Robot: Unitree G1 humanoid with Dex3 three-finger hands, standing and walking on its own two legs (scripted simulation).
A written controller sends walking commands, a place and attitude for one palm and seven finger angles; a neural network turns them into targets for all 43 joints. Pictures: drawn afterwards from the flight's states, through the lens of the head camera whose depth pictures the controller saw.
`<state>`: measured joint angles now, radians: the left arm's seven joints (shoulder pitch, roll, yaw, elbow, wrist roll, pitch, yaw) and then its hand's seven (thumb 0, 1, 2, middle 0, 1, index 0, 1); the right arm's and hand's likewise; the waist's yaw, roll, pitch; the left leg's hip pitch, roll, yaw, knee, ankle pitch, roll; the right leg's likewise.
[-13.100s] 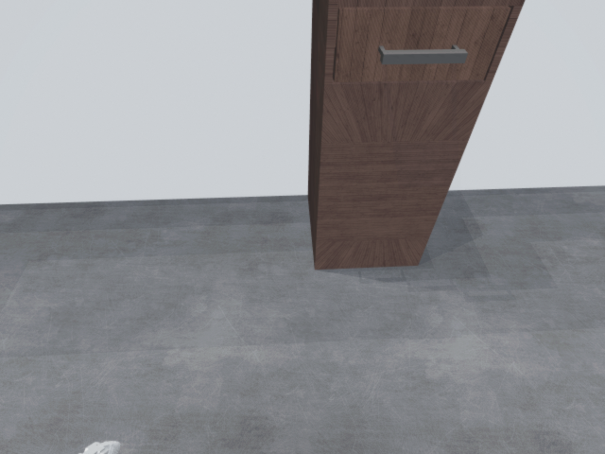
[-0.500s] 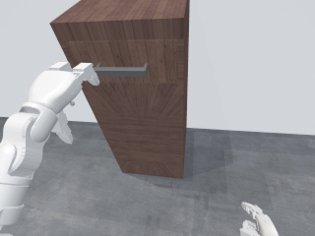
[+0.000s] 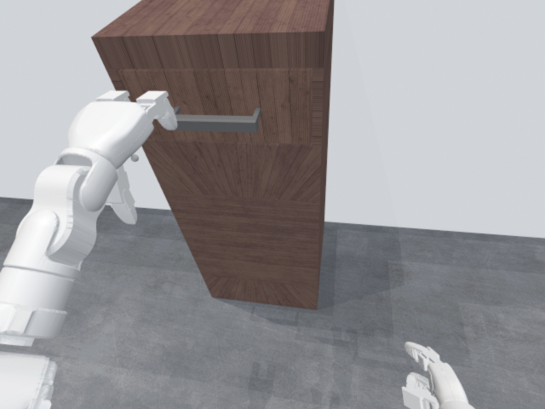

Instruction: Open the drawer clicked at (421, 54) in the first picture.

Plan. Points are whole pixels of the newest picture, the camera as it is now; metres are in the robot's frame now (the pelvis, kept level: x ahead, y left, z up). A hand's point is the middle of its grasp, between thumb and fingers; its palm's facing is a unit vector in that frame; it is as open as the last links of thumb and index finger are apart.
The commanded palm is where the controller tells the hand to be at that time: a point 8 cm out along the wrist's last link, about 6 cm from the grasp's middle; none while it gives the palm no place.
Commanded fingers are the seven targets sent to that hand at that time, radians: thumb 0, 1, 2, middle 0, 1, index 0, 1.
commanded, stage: move the hooked fingers above the handle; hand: left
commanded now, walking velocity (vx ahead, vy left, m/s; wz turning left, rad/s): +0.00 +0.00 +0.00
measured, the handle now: (213, 117) +0.61 +0.21 +0.12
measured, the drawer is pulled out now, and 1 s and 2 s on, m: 0.00 0.00 0.00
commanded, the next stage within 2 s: none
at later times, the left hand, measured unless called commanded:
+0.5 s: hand (165, 136) +0.44 +0.22 +0.19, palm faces +0.05 +0.01 -1.00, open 13.9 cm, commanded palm +0.42 +0.22 +0.25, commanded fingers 0.00 -0.50 0.30 -0.30 -1.20 -0.30 -1.20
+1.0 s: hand (195, 117) +0.52 +0.21 +0.17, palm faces -0.02 +0.01 -1.00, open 13.9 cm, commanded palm +0.52 +0.22 +0.23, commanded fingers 0.00 -0.50 0.30 -0.30 -1.20 -0.30 -1.20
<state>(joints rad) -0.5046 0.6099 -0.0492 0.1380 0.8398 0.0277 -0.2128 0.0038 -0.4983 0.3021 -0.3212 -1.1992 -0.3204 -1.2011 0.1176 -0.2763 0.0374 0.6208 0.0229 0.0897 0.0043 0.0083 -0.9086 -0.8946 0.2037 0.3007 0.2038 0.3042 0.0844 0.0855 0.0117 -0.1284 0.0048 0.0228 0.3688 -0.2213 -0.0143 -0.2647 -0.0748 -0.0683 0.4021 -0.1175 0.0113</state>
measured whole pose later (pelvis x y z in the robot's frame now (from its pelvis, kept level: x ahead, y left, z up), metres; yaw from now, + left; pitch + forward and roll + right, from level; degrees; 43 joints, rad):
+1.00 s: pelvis +0.04 +0.01 +0.00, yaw -1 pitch +8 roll +0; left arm -0.96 0.54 -0.14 0.78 0.95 -0.04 -0.12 0.00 -0.49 0.30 -0.32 -1.20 -0.32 -1.20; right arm 0.24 -0.28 -0.01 0.67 0.03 0.15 -0.03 0.01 -0.91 -0.89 0.20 0.30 0.20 0.30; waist -0.01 0.06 -0.05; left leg -0.26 0.00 0.04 0.41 -0.29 0.00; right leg -0.41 -0.07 -0.05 0.43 -0.17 0.03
